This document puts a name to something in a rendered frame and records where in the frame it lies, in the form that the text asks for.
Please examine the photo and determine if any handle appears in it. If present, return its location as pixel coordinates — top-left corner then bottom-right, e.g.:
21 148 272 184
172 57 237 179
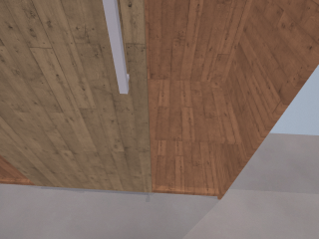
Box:
102 0 130 95

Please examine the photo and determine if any wardrobe door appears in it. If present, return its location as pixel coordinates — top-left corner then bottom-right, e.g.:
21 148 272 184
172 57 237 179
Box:
0 0 153 193
0 155 28 179

